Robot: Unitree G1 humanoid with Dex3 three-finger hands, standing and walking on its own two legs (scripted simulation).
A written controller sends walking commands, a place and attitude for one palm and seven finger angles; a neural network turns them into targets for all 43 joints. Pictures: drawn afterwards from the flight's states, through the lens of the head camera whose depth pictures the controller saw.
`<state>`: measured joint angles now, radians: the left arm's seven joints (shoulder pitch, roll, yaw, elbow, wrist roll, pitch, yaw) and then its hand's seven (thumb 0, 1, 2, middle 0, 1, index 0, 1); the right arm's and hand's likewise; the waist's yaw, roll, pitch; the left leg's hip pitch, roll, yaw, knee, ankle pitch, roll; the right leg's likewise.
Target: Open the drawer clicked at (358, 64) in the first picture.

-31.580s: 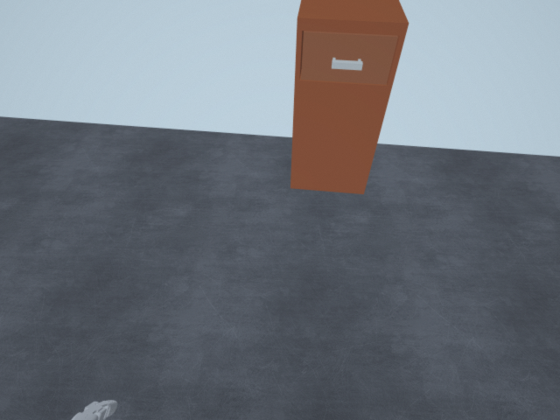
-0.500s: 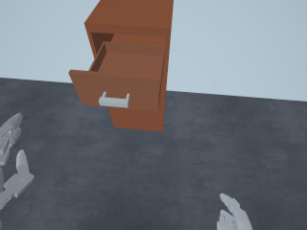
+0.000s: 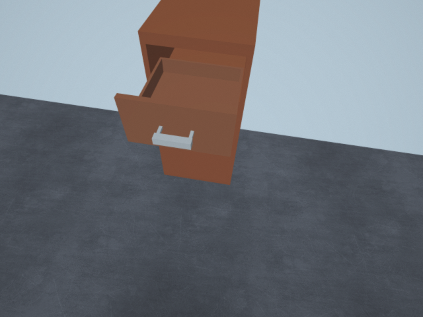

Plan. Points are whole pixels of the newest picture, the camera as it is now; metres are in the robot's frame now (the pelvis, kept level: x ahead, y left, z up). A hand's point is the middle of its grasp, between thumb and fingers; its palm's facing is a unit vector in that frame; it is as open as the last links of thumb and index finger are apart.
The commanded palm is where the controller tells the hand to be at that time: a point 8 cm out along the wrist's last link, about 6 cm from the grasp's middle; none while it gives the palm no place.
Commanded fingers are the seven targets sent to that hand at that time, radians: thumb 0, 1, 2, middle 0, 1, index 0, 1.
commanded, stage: let the arm hang, fingers relaxed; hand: left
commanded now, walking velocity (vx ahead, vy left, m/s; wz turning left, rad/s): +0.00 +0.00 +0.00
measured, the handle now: (174, 136) +0.58 +0.15 -0.08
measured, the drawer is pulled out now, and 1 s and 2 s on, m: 0.29 0.29 0.29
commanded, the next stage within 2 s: look to check the result in 0.62 s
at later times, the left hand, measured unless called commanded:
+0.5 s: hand out of the picture -0.02 +0.16 -0.17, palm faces +0.01 -0.99 -0.15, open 7.3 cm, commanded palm none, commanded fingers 0.00 0.90 0.90 -0.20 -0.30 -0.20 -0.30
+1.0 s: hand out of the picture -0.02 +0.15 -0.17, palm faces +0.02 -0.99 -0.16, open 7.4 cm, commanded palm none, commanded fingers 0.00 0.90 0.90 -0.20 -0.30 -0.20 -0.30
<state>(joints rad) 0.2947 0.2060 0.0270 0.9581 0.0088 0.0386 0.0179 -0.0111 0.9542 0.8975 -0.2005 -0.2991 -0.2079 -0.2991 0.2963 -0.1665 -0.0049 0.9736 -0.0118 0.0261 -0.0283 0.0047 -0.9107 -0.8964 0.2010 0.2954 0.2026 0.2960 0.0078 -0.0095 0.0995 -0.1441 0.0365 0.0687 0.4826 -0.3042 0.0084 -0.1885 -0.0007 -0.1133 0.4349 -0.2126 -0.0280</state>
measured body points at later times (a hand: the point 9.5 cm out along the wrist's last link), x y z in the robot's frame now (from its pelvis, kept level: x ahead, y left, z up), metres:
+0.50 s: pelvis -0.01 +0.01 +0.00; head +0.00 +0.01 +0.45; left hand -0.02 +0.21 -0.16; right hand -0.07 -0.19 -0.16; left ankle -0.03 +0.11 -0.74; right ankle +0.02 -0.10 -0.74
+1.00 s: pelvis +0.00 +0.00 +0.00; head +0.02 +0.00 +0.45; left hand -0.01 +0.21 -0.16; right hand -0.05 -0.19 -0.16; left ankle -0.03 +0.11 -0.74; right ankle +0.02 -0.10 -0.74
